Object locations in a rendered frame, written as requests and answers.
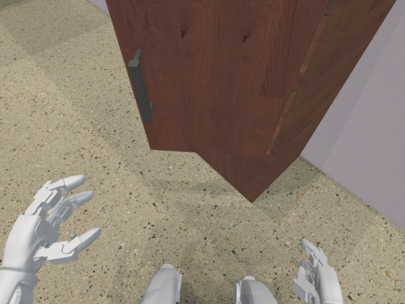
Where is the cupboard door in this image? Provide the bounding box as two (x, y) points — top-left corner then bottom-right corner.
(106, 0), (328, 157)

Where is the robot right thigh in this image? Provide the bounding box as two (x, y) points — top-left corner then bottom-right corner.
(234, 279), (278, 304)

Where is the robot left thigh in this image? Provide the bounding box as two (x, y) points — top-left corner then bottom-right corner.
(139, 268), (182, 304)

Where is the robot left forearm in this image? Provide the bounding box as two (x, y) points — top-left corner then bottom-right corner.
(0, 268), (39, 304)

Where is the handle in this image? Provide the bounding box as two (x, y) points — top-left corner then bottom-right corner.
(128, 49), (154, 124)

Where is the right robot hand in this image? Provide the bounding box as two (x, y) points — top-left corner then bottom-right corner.
(293, 239), (344, 304)

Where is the left robot hand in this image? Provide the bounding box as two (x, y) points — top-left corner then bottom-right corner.
(2, 175), (102, 274)

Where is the robot thigh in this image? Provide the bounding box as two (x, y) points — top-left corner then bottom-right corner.
(139, 268), (182, 304)
(234, 279), (278, 304)

